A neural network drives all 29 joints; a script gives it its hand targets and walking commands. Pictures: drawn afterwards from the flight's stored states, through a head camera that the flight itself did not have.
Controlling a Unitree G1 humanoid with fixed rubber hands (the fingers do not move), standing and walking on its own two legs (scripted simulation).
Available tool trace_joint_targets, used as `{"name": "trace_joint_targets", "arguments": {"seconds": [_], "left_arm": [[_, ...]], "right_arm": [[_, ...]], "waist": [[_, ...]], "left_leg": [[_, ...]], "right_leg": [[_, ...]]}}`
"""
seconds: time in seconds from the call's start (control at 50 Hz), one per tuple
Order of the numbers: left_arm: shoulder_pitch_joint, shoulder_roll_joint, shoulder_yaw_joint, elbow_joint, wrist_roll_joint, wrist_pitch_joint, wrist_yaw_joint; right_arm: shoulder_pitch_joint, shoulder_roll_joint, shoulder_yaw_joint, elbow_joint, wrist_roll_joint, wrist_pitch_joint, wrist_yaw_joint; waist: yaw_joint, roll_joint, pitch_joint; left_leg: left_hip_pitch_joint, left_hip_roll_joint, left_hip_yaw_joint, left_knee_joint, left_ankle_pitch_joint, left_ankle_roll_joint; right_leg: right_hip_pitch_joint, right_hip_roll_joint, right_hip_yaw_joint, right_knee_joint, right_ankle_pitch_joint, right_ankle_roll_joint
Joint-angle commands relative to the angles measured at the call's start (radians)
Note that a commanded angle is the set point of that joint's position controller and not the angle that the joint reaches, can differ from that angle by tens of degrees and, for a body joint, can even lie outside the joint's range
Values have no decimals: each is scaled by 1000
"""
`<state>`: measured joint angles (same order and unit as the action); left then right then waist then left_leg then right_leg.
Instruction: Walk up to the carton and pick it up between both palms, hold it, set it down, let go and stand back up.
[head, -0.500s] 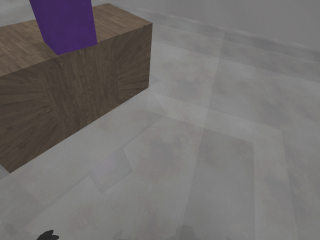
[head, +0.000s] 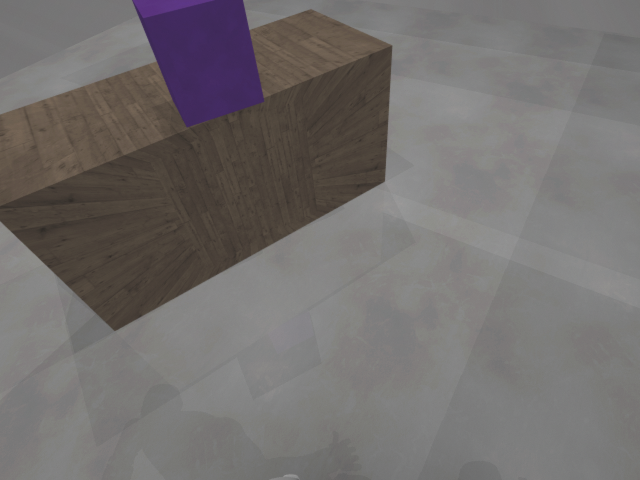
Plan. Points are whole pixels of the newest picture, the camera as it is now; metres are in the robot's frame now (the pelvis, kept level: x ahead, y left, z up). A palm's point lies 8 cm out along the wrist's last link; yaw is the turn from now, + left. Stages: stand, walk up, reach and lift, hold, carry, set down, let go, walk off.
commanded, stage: walk up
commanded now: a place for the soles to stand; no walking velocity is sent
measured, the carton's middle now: (202, 53) +1.21 +0.37 +0.01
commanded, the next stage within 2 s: none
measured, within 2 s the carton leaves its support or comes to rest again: neither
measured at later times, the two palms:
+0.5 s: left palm out of the picture +0.13 +0.30 -0.11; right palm (575, 364) +0.29 -0.32 -0.07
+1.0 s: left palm out of the picture +0.16 +0.27 -0.08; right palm (513, 283) +0.45 -0.30 -0.10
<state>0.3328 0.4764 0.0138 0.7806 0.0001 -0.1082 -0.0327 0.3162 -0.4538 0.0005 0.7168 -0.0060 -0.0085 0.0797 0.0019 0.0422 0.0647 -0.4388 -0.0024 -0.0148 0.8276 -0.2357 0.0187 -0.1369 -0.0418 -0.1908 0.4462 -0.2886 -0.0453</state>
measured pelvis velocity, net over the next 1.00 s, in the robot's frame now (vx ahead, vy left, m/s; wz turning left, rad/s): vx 0.25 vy -0.04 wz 0.42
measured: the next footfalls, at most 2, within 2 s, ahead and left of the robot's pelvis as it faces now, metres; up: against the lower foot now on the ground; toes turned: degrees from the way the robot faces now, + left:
left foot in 0.18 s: +0.18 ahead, +0.10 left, +0.00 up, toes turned +10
right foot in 0.60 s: +0.31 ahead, -0.15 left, +0.00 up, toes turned +13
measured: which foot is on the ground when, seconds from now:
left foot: up 0.00-0.16, down 0.18-0.62, up 0.64-1.00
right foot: down 0.00-0.20, up 0.22-0.58, down 0.60-1.00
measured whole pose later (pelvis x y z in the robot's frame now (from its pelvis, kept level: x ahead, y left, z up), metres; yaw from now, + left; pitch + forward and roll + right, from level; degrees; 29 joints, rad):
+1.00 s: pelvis +0.25 -0.04 -0.01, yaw +24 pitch +1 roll -1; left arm 0.40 0.46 0.01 0.76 0.00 -0.10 -0.03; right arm 0.33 -0.46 0.00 0.72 -0.03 -0.01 0.07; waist 0.00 0.06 0.04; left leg -0.45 -0.01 -0.03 0.69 -0.27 0.06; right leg -0.17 -0.06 -0.18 0.47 -0.30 0.00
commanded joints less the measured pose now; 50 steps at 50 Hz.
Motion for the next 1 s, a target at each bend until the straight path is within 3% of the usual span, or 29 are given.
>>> {"name": "trace_joint_targets", "arguments": {"seconds": [0.0, 0.04, 0.08, 0.1, 0.12, 0.14, 0.16, 0.18, 0.2, 0.22, 0.24, 0.28, 0.32, 0.4, 0.5, 0.52, 0.54, 0.56, 0.58, 0.6, 0.62, 0.64, 0.66, 0.7, 0.72, 0.84, 0.92, 0.94, 0.98], "left_arm": [[71, 217, 130, -94, 7, 7, 1], [79, 218, 128, -103, 11, 15, 3], [67, 217, 123, -114, 13, 26, 4], [54, 216, 120, -124, 12, 31, 4], [23, 211, 114, -137, 8, 35, 3], [24, 187, 99, -144, 7, 37, 5], [45, 154, 84, -151, 9, 39, 4], [45, 98, 71, -169, 6, 38, -1], [12, 140, 84, -193, 15, 45, -7], [-47, 199, 94, -187, 32, 51, -5], [-56, 195, 88, -171, 24, 48, -9], [-1, 152, 78, -134, 17, 45, -19], [41, 147, 79, -99, 16, 50, -24], [12, 149, 81, -88, 20, 54, -24], [-10, 147, 81, -90, 22, 26, -11], [24, 139, 83, -79, 20, 15, -5], [108, 138, 89, -47, 19, 6, 4], [209, 178, 105, -17, 29, -4, 19], [299, 264, 138, 2, 47, -7, 32], [199, 336, 154, -37, 49, -7, 35], [90, 363, 161, -72, 40, -5, 32], [17, 344, 153, -86, 28, -6, 26], [-1, 295, 143, -83, 25, -11, 21], [22, 240, 128, -71, 23, -18, 17], [38, 232, 126, -69, 24, -19, 17], [103, 231, 133, -81, 7, -1, 11], [146, 249, 129, -75, 5, 7, 15], [132, 251, 124, -79, 5, 11, 18], [80, 241, 110, -89, 0, 21, 26]], "right_arm": [[-110, -124, -64, -84, -1, -15, 11], [-131, -113, -60, -97, 0, -21, 10], [-116, -107, -60, -92, 0, -26, 6], [-91, -103, -62, -85, -2, -29, 2], [-24, -107, -66, -64, -8, -34, -5], [64, -136, -83, -29, -11, -39, -19], [163, -185, -108, -4, -11, -41, -31], [193, -257, -135, -9, -16, -40, -48], [195, -318, -145, -31, 3, -41, -55], [209, -281, -135, -21, 28, -38, -58], [179, -258, -120, -15, 24, -37, -62], [117, -202, -87, -19, 18, -53, -65], [79, -190, -78, -26, 18, -64, -60], [41, -208, -89, -49, 0, -58, -45], [29, -223, -98, -66, -13, -41, -41], [6, -218, -96, -75, -10, -37, -40], [-34, -201, -91, -88, -9, -30, -40], [-58, -152, -77, -99, -6, -26, -42], [-63, -85, -56, -112, -7, -31, -46], [-34, -95, -58, -102, -13, -29, -50], [-6, -191, -80, -68, -16, -21, -53], [12, -250, -95, -47, -17, -24, -47], [14, -264, -103, -24, -15, -27, -35], [52, -214, -101, 12, -4, -24, -19], [61, -192, -100, 13, 1, -22, -14], [-9, -157, -82, -29, -10, -16, -1], [-78, -128, -73, -82, -23, -26, 4], [-81, -129, -75, -85, -23, -29, 3], [-24, -123, -78, -70, -22, -34, -4]], "waist": [[110, -200, -25], [122, -188, -41], [112, -179, -68], [94, -170, -96], [46, -145, -146], [0, -72, -209], [-53, 15, -252], [-71, 166, -248], [-68, 191, -218], [-70, 58, -135], [-49, 14, -56], [-12, 27, -22], [3, 80, -44], [-7, 174, -46], [-22, 169, -53], [4, 146, -60], [57, 85, -82], [117, -30, -112], [167, -242, -119], [101, -215, -29], [68, -168, 57], [24, -159, 126], [9, -142, 163], [4, -162, 113], [6, -177, 86], [61, -201, 16], [91, -186, -51], [86, -189, -63], [37, -175, -106]], "left_leg": [[-199, 73, 40, -121, 6, 11], [-170, 59, 67, -185, 4, 20], [-121, 30, 105, -266, 20, 30], [-65, 11, 126, -314, 35, 39], [77, -16, 138, -400, 91, 53], [257, -61, 116, -442, 123, 75], [488, -28, 12, -402, 86, 125], [625, 135, -312, -411, -83, 205], [664, 298, -744, -508, -270, 319], [538, 327, -730, -540, -326, 315], [456, 298, -622, -528, -254, 281], [349, 204, -411, -507, -40, 222], [236, 135, -313, -517, -21, 205], [174, 95, -296, -541, -252, 200], [136, 105, -338, -453, -249, 200], [83, 90, -314, -405, -226, 187], [0, 56, -275, -312, -233, 158], [-145, 2, -231, -152, -271, 115], [-320, -116, -144, 81, -332, 72], [-415, -112, -127, 232, -285, 36], [-424, -35, -151, 292, -244, 22], [-396, 25, -143, 288, -184, 18], [-350, 57, -124, 252, -121, 7], [-255, 51, -116, 196, -18, -9], [-231, 43, -104, 173, 18, -15], [-219, 55, -36, -28, -2, -26], [-156, 68, 4, -175, -80, 5], [-120, 63, 18, -202, -77, 13], [21, 39, 42, -319, 21, 36]], "right_leg": [[247, -269, 109, -97, 352, -103], [283, -274, 79, -33, 484, -106], [303, -267, 43, 37, 522, -96], [294, -261, 16, 91, 531, -91], [241, -235, -35, 188, 542, -75], [163, -183, -58, 331, 513, -49], [-44, -149, -28, 469, 391, -25], [-326, -51, -10, 599, 22, 11], [-578, 65, 82, 717, -328, 34], [-575, -10, 207, 720, -355, 28], [-592, -38, 224, 690, -306, 14], [-535, -68, 226, 587, -188, 12], [-416, -46, 183, 530, -127, 29], [-396, -12, 140, 408, -61, 49], [-306, 17, 133, 226, -59, 41], [-213, 27, 128, 143, -11, 30], [-54, 43, 114, 37, 90, 24], [138, 25, 149, 15, 96, 25], [238, -153, 367, -85, -138, 6], [99, -394, 728, -281, -548, -52], [-30, -476, 828, -372, -768, -93], [-121, -453, 779, -383, -777, -118], [-142, -388, 655, -369, -641, -117], [-85, -254, 389, -317, -348, -75], [-63, -234, 319, -297, -256, -69], [131, -258, 211, -211, -54, -133], [209, -303, 167, -54, 335, -162], [200, -310, 154, -10, 441, -159], [146, -290, 95, 101, 560, -126]]}}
